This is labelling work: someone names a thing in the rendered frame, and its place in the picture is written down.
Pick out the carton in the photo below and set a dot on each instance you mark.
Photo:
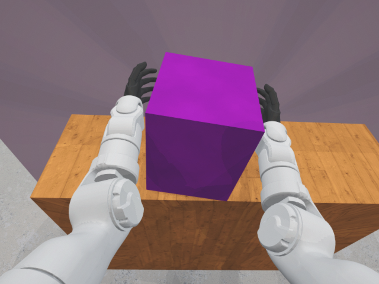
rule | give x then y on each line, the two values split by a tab
203	123

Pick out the robot right upper arm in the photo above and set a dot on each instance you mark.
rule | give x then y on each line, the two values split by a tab
301	245

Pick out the robot left forearm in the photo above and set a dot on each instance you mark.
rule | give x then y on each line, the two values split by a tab
120	146

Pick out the robot right hand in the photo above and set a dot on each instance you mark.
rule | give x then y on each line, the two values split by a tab
270	110

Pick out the robot left hand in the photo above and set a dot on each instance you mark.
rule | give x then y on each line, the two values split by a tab
135	82

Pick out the pedestal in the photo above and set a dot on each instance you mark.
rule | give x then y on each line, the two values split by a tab
338	164

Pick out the robot left upper arm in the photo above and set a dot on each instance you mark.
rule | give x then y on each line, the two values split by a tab
102	215

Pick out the robot right forearm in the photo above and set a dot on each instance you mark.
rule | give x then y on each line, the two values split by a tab
279	173

